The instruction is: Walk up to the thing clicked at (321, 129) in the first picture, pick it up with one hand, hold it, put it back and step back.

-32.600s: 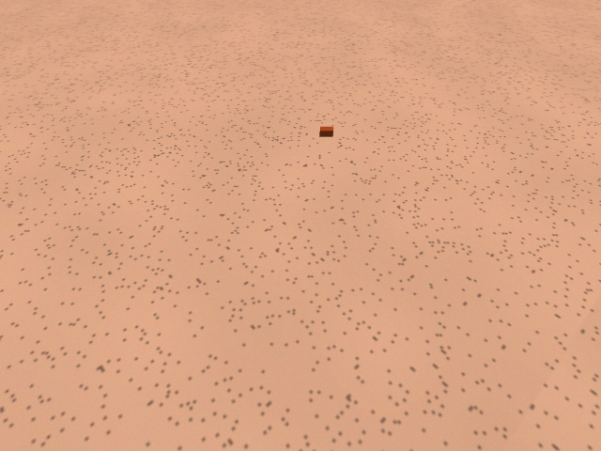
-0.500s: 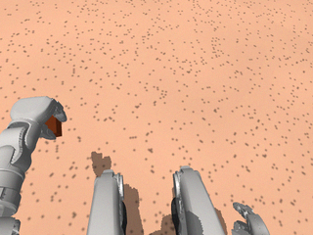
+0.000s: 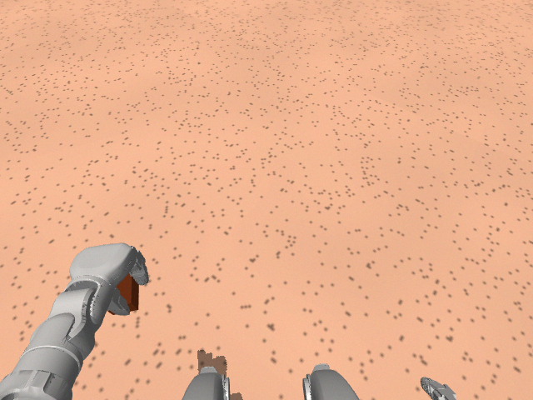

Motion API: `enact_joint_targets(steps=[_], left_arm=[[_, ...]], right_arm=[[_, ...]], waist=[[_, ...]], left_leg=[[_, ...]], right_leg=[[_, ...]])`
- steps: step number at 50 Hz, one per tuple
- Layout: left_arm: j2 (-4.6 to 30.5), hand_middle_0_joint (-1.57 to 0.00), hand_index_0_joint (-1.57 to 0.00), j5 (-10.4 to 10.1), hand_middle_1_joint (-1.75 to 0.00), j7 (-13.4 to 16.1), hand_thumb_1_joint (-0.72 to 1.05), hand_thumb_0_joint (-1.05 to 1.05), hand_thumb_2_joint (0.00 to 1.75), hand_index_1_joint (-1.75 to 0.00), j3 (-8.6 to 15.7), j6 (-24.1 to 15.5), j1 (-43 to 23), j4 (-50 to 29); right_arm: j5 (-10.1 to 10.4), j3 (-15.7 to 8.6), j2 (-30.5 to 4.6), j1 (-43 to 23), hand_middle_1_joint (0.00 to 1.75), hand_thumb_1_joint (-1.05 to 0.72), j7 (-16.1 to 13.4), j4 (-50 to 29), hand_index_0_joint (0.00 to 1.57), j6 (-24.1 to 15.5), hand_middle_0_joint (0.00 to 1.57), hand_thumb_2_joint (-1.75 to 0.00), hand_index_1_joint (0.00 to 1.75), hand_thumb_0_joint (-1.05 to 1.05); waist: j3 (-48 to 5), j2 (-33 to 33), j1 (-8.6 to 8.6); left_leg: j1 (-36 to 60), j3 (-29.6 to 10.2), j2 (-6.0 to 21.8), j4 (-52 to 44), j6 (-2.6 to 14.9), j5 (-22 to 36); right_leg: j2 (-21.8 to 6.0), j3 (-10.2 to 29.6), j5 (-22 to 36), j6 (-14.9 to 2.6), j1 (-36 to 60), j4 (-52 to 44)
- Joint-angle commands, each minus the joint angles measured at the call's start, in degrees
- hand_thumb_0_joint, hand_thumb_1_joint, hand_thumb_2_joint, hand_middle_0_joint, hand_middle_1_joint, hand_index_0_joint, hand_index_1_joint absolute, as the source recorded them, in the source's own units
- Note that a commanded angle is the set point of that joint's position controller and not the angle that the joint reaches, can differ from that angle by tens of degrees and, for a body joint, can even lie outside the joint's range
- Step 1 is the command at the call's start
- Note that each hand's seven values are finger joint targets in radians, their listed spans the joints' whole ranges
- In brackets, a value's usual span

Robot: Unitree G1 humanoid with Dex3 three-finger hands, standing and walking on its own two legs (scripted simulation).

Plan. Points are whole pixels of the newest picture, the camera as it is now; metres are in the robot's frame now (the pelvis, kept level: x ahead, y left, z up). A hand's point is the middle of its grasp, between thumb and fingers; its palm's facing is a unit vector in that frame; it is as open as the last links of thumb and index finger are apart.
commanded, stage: lift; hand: left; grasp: from above
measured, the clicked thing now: (122, 288) +0.36 +0.25 -0.12
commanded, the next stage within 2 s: hold in 0.28 s
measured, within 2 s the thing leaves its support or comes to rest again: neither
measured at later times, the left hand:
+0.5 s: hand (109, 257) +0.36 +0.23 +0.00, palm faces -0.46 -0.06 -0.88, open 6.6 cm
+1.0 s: hand (111, 249) +0.35 +0.22 +0.04, palm faces -0.45 -0.05 -0.89, open 6.8 cm
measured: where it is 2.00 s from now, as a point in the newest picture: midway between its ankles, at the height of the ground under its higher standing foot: outside the picture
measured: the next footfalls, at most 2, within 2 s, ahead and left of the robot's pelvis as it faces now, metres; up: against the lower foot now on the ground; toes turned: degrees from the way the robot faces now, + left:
none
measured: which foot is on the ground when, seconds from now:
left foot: down 0.00-1.00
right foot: down 0.00-1.00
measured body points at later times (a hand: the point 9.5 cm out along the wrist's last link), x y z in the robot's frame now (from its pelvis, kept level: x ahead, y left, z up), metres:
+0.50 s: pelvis +0.04 +0.01 +0.06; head +0.08 +0.00 +0.51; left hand +0.38 +0.23 +0.05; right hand +0.14 -0.26 -0.06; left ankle +0.07 +0.12 -0.64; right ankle +0.06 -0.14 -0.64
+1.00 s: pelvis +0.05 +0.00 +0.08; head +0.06 -0.02 +0.53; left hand +0.37 +0.22 +0.09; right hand +0.17 -0.26 -0.04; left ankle +0.07 +0.12 -0.64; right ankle +0.06 -0.14 -0.64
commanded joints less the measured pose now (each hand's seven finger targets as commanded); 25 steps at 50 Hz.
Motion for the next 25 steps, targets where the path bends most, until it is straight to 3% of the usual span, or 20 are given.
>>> enact_joint_targets(steps=[1, 7, 9, 13, 15, 17, 21, 25], left_arm=[[12.0, -1.08, -1.13, 0.0, -0.39, 5.0, 0.80, 0.00, 0.25, -0.34, 4.4, 0.6, -19.6, -8.9], [11.3, -1.07, -1.12, 0.6, -0.40, 5.7, 0.79, 0.00, 0.25, -0.34, 3.2, 2.7, -19.2, -7.1], [8.5, -1.07, -1.13, 0.0, -0.41, 5.6, 0.79, 0.00, 0.27, -0.35, 1.4, 3.7, -18.7, -6.5], [10.1, -1.07, -1.13, -1.2, -0.39, 4.3, 0.78, 0.00, 0.28, -0.34, 2.5, 4.6, -17.0, -7.1], [7.8, -1.09, -1.14, -1.2, -0.40, 3.0, 0.80, 0.00, 0.30, -0.35, 0.3, 4.5, -16.9, -7.3], [9.1, -1.08, -1.14, -1.0, -0.39, 2.1, 0.80, 0.00, 0.25, -0.33, 1.4, 4.3, -16.0, -7.7], [8.8, -1.02, -1.08, -0.7, -0.40, 0.7, 0.73, 0.00, 0.25, -0.34, 0.9, 3.4, -16.5, -10.7], [9.2, -1.02, -1.08, 0.4, -0.41, 0.3, 0.73, 0.00, 0.30, -0.35, 1.6, 2.7, -16.6, -11.1]], right_arm=[[0.0, -3.3, -7.5, 0.9, 0.30, -0.89, -0.1, -5.1, 0.20, -2.4, 0.20, -0.90, 0.30, 0.00], [0.2, -3.7, -7.6, 0.9, 0.30, -0.90, 0.4, -4.8, 0.20, -2.2, 0.20, -0.90, 0.30, 0.00], [0.1, -3.6, -7.3, 1.2, 0.30, -0.90, 0.5, -4.5, 0.20, -2.2, 0.20, -0.90, 0.30, 0.00], [0.2, -4.0, -7.7, 0.8, 0.30, -0.89, 0.5, -4.9, 0.20, -1.8, 0.20, -0.90, 0.30, 0.00], [0.3, -3.7, -7.3, 0.5, 0.30, -0.90, 0.4, -5.2, 0.20, -1.7, 0.20, -0.90, 0.30, 0.00], [0.3, -3.8, -7.5, 0.8, 0.30, -0.90, 0.3, -5.2, 0.20, -1.6, 0.20, -0.90, 0.30, 0.00], [0.4, -3.9, -7.5, 0.2, 0.30, -0.90, 0.3, -5.6, 0.20, -1.2, 0.20, -0.89, 0.30, 0.00], [0.3, -3.9, -7.6, 0.6, 0.30, -0.89, 0.4, -5.7, 0.20, -0.7, 0.20, -0.89, 0.30, 0.00]], waist=[[-15.2, 1.4, -0.32], [-15.2, -0.3, 0.83], [-15.1, 0.2, 0.64], [-14.5, -0.8, 1.36], [-12.9, -1.1, 1.14], [-13.0, -1.6, 1.44], [-13.7, 0.7, 1.81], [-12.8, 0.3, 1.75]], left_leg=[[18.3, 0.5, -2.6, -15.9, 0.93, 1.0], [23.7, 1.0, -3.1, -20.0, 0.85, 7.6], [26.4, 0.8, -2.9, -21.6, 0.60, 9.6], [29.1, 1.3, -3.0, -24.1, 0.66, 12.3], [29.6, 1.5, -3.1, -25.3, 0.79, 12.4], [30.6, 1.4, -3.1, -26.2, 0.81, 13.4], [34.9, 1.7, -2.9, -27.8, 0.34, 18.4], [36.3, 1.8, -2.8, -29.2, 0.35, 19.9]], right_leg=[[2.6, 0.6, 2.2, -2.38, 10.9, -15.8], [2.4, 1.1, 8.2, -2.20, 17.8, -20.0], [2.5, 1.1, 10.0, -2.29, 19.1, -21.0], [2.6, 0.8, 12.4, -2.16, 23.1, -23.5], [2.5, 1.0, 12.6, -2.19, 23.5, -24.7], [2.7, 1.1, 13.2, -2.25, 24.8, -25.5], [2.8, 0.6, 16.6, -2.61, 26.4, -26.0], [3.0, 0.5, 17.7, -2.77, 27.6, -27.1]])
